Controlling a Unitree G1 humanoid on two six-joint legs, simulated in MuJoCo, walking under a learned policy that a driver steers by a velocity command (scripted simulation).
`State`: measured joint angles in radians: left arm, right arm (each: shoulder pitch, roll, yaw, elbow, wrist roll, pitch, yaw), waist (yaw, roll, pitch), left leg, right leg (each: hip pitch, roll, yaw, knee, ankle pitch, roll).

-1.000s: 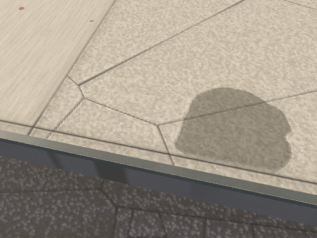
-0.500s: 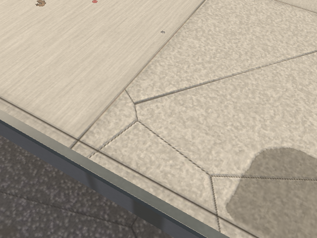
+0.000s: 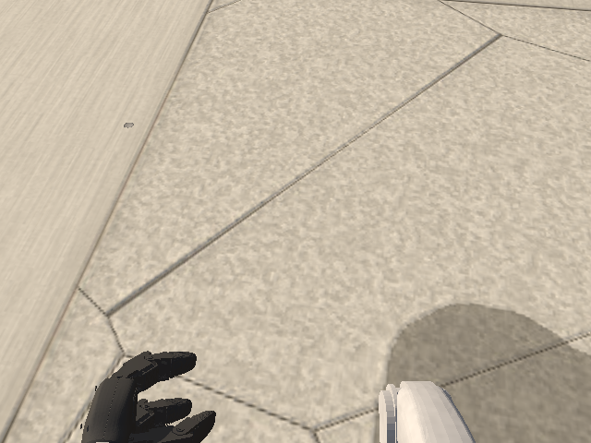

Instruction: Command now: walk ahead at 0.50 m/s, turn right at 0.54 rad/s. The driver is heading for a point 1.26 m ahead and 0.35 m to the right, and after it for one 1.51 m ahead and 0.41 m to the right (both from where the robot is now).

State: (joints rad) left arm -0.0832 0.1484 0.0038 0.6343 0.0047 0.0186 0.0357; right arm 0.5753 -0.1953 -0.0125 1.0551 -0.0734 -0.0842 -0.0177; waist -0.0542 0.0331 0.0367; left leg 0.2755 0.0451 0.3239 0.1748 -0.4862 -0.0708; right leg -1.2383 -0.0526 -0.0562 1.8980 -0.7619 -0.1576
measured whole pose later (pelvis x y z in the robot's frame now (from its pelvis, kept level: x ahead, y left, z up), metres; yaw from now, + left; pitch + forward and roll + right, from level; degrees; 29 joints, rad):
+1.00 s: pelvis +0.67 -0.22 +0.19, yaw -31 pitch +4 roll +3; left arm -0.03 0.23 -0.01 0.62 -0.03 -0.08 -0.04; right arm 0.46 -0.26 -0.04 0.95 0.03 -0.09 0.00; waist -0.12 -0.05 -0.02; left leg 0.04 0.00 0.11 0.24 -0.34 -0.03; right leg -0.64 -0.07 0.02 0.59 -0.02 -0.05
